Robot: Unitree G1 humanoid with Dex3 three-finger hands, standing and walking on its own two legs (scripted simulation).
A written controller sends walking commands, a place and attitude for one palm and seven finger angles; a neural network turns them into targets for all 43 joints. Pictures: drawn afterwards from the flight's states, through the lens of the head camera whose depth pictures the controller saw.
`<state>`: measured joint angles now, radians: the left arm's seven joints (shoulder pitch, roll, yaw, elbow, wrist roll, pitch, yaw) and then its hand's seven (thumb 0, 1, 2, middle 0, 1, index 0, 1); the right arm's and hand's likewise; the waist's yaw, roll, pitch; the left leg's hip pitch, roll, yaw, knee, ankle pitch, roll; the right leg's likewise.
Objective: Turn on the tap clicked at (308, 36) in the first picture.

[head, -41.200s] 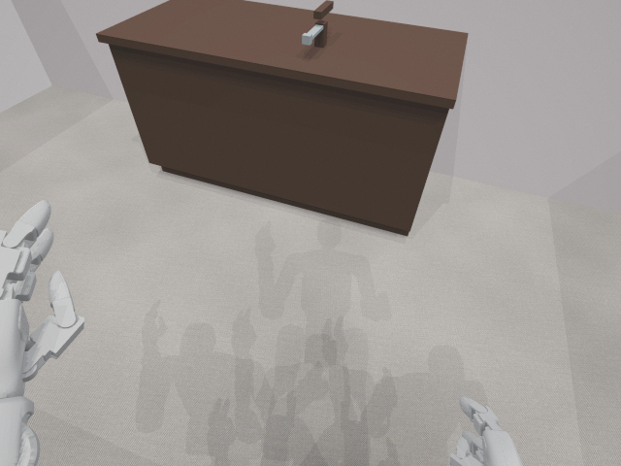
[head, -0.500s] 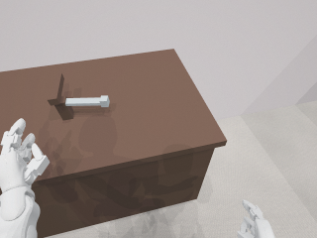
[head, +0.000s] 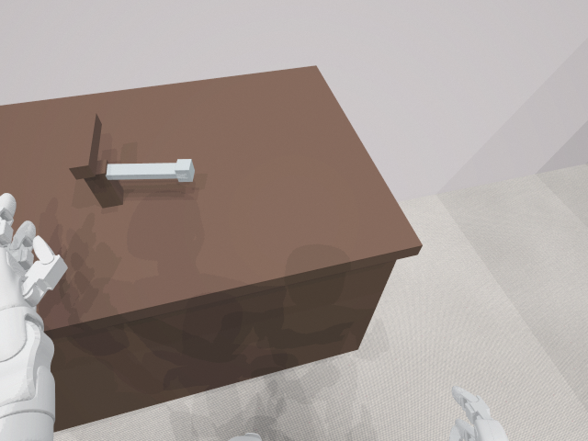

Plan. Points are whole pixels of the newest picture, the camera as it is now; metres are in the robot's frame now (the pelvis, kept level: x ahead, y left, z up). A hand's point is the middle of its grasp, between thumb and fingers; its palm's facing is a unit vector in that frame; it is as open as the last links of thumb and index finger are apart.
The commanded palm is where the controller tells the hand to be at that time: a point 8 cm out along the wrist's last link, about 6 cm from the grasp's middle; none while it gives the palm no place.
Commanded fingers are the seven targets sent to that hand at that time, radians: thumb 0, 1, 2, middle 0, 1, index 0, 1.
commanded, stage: reach beside the lever's end, fingers flat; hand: left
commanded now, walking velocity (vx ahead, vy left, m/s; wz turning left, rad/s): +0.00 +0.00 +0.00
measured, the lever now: (185, 170) +0.52 +0.23 +0.04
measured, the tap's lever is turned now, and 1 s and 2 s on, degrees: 77 77 77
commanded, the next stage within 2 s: push the lever round in 1.00 s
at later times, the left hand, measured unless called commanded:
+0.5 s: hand (64, 229) +0.38 +0.38 +0.05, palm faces +0.54 -0.84 -0.10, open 7.8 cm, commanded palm +0.34 +0.41 +0.05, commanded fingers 0.00 0.90 0.90 -0.15 -0.15 -0.15 -0.15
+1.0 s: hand (60, 233) +0.38 +0.39 +0.03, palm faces +0.55 -0.83 -0.11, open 7.8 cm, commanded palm +0.34 +0.42 +0.04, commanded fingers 0.00 0.90 0.90 -0.15 -0.15 -0.15 -0.15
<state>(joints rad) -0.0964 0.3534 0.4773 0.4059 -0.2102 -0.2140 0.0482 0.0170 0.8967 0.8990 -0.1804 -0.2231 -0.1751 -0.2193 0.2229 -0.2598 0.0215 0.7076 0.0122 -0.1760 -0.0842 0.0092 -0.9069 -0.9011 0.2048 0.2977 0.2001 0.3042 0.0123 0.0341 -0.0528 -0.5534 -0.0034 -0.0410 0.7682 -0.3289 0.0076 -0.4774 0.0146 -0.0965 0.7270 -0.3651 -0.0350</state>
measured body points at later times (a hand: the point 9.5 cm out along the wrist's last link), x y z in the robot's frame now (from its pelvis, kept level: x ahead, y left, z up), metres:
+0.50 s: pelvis +0.00 +0.01 -0.02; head +0.08 +0.03 +0.42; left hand +0.34 +0.42 +0.06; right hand +0.07 -0.27 -0.13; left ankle +0.03 +0.11 -0.71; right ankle +0.00 -0.10 -0.71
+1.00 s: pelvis +0.01 +0.02 -0.03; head +0.10 +0.05 +0.41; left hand +0.35 +0.43 +0.04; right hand +0.07 -0.25 -0.13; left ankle +0.03 +0.11 -0.71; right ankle +0.00 -0.10 -0.71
